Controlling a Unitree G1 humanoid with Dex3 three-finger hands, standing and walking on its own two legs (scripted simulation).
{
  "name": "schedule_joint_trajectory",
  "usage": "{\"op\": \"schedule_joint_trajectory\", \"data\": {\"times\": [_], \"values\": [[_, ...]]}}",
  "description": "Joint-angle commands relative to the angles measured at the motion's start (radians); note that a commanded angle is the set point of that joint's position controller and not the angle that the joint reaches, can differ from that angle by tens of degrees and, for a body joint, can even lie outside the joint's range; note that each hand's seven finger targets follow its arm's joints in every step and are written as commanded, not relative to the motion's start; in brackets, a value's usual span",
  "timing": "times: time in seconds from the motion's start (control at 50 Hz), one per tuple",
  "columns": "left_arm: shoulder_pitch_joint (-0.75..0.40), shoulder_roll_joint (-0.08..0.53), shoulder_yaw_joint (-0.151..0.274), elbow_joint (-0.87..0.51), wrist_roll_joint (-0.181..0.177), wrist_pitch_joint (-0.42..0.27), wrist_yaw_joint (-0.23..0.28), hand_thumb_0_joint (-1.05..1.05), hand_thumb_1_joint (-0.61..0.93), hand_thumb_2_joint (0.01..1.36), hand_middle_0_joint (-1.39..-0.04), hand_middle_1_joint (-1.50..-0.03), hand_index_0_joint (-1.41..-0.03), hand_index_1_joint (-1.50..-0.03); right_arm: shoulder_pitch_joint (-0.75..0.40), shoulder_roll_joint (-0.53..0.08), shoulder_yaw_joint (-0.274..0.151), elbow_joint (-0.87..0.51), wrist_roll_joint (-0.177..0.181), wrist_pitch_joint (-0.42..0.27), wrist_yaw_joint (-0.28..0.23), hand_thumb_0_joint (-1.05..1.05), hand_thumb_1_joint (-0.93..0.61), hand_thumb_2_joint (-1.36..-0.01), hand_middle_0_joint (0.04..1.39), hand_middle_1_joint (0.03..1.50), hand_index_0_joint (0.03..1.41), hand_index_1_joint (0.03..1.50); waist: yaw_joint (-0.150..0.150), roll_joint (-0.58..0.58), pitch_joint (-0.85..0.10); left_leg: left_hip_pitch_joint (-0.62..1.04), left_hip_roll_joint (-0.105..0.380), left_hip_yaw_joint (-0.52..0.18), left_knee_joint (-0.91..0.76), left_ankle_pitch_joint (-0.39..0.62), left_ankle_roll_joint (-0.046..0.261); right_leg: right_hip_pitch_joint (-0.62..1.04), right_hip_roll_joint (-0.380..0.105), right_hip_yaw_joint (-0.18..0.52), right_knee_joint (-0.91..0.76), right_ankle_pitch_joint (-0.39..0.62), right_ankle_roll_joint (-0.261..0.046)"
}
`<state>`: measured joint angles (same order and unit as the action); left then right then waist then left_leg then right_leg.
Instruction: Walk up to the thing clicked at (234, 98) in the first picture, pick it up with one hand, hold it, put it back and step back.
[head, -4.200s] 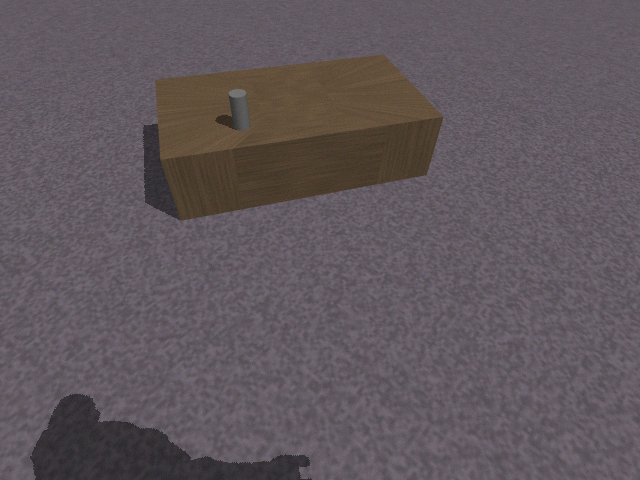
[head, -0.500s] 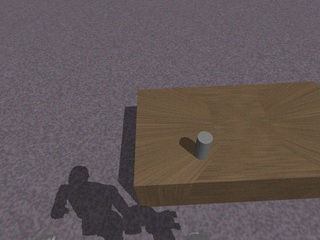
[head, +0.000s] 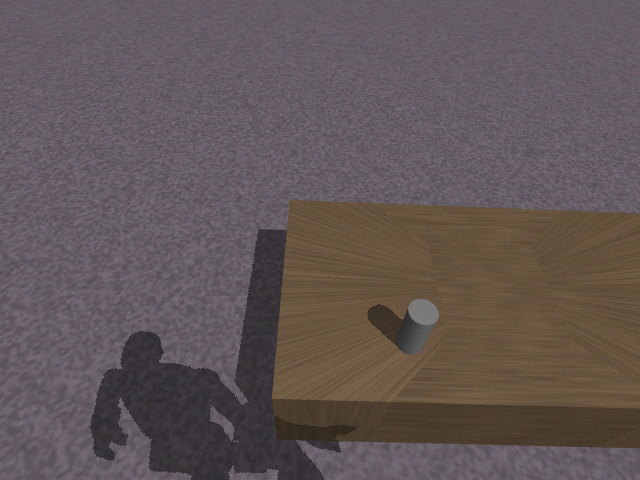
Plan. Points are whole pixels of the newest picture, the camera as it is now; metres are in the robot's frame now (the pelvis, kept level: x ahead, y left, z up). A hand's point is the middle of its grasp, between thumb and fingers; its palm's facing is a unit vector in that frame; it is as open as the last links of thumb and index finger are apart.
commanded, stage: walk up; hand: right
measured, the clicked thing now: (416, 327) +0.53 -0.24 -0.37
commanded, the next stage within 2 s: stand in 1.00 s
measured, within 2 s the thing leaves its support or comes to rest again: neither
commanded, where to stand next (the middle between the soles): +0.08 -0.02 m, yaw -2 degrees
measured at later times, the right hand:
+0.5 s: hand out of the picture +0.11 -0.25 -0.15, palm faces -0.03 +0.95 -0.32, open 7.4 cm
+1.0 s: hand out of the picture +0.09 -0.25 -0.15, palm faces -0.02 +0.95 -0.33, open 7.4 cm
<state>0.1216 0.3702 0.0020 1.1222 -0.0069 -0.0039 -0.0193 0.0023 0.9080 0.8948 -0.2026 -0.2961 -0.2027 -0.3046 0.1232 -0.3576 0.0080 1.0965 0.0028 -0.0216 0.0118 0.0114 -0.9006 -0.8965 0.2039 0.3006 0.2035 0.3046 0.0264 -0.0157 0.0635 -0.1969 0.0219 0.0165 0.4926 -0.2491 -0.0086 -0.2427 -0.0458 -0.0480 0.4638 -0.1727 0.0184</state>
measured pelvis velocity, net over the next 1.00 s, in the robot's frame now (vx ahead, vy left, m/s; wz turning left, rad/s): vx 0.02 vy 0.00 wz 0.00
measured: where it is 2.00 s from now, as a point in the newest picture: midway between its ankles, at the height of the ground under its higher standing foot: outside the picture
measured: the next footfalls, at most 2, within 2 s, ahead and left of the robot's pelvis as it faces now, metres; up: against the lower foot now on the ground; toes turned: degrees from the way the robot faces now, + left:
none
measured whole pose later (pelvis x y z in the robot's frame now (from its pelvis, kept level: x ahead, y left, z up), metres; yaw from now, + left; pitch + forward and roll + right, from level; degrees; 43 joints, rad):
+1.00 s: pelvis +0.02 +0.00 +0.01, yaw +0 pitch -2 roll +0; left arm 0.07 0.34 0.02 1.16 0.01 0.00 -0.01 0.00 0.91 0.89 -0.20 -0.30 -0.20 -0.30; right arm 0.10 -0.34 -0.01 1.16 0.00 -0.01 0.01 0.01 -0.90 -0.90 0.20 0.30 0.20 0.30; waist 0.00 0.00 0.05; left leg -0.11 0.02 0.01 0.33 -0.19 -0.01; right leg -0.16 -0.05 -0.05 0.33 -0.13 0.02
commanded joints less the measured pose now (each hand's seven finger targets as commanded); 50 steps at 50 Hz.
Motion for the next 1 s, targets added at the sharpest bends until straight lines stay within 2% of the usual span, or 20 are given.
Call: {"op": "schedule_joint_trajectory", "data": {"times": [0.0,0.08,0.16,0.28,0.36,0.68,0.94,0.98], "values": [[-0.076,0.200,0.034,-0.041,-0.007,-0.031,0.013,0.000,0.900,0.900,-0.200,-0.300,-0.200,-0.300,-0.064,-0.224,-0.046,-0.036,0.001,-0.020,-0.017,0.000,-0.900,-0.900,0.200,0.300,0.200,0.300,-0.014,0.034,-0.116,0.044,0.116,-0.101,-0.150,0.177,0.039,0.091,-0.101,0.106,-0.113,0.140,-0.041],[-0.084,0.191,0.034,-0.018,-0.003,-0.030,0.015,0.000,0.900,0.900,-0.200,-0.300,-0.200,-0.300,-0.093,-0.218,-0.048,-0.018,0.002,-0.014,-0.017,0.000,-0.900,-0.900,0.200,0.300,0.200,0.300,-0.014,0.017,-0.125,0.069,0.121,-0.097,-0.176,0.198,0.037,0.115,-0.105,0.098,-0.142,0.144,-0.033],[-0.093,0.186,0.033,-0.001,0.002,-0.029,0.016,0.000,0.900,0.900,-0.200,-0.300,-0.200,-0.300,-0.120,-0.216,-0.049,-0.005,-0.001,-0.008,-0.016,0.000,-0.900,-0.900,0.200,0.300,0.200,0.300,-0.013,0.013,-0.088,0.057,0.112,-0.098,-0.206,0.141,0.033,0.102,-0.103,0.096,-0.178,0.090,-0.024],[-0.093,0.187,0.040,0.000,0.011,-0.032,0.017,0.000,0.900,0.900,-0.200,-0.300,-0.200,-0.300,-0.136,-0.210,-0.049,0.003,-0.003,-0.007,-0.012,0.000,-0.900,-0.900,0.200,0.300,0.200,0.300,-0.014,0.004,-0.105,0.089,0.113,-0.093,-0.216,0.143,0.029,0.109,-0.106,0.095,-0.204,0.080,-0.023],[-0.104,0.186,0.045,-0.006,0.010,-0.032,0.018,0.000,0.900,0.900,-0.200,-0.300,-0.200,-0.300,-0.129,-0.203,-0.046,0.007,-0.004,-0.008,-0.012,0.000,-0.900,-0.900,0.200,0.300,0.200,0.300,-0.015,0.015,-0.117,0.068,0.112,-0.091,-0.225,0.163,0.023,0.148,-0.109,0.094,-0.195,0.123,-0.020],[-0.096,0.177,0.051,-0.022,0.013,-0.022,0.018,0.000,0.900,0.900,-0.200,-0.300,-0.200,-0.300,-0.094,-0.202,-0.048,0.006,-0.008,-0.009,-0.015,0.000,-0.900,-0.900,0.200,0.300,0.200,0.300,-0.016,0.016,-0.095,0.039,0.109,-0.095,-0.241,0.108,0.024,0.150,-0.099,0.093,-0.192,0.077,-0.023],[-0.092,0.178,0.053,-0.030,0.015,-0.022,0.018,0.000,0.900,0.900,-0.200,-0.300,-0.200,-0.300,-0.078,-0.201,-0.050,0.000,-0.010,-0.007,-0.015,0.000,-0.900,-0.900,0.200,0.300,0.200,0.300,-0.019,0.013,-0.092,0.051,0.106,-0.094,-0.238,0.108,0.025,0.137,-0.096,0.096,-0.192,0.069,-0.026],[-0.091,0.187,0.046,-0.031,0.017,-0.023,0.020,0.000,0.900,0.900,-0.200,-0.300,-0.200,-0.300,-0.061,-0.198,-0.048,-0.003,-0.017,-0.008,-0.016,0.000,-0.900,-0.900,0.200,0.300,0.200,0.300,-0.032,0.027,-0.117,0.051,0.116,-0.095,-0.257,0.116,0.018,0.159,-0.101,0.091,-0.182,0.053,-0.029]]}}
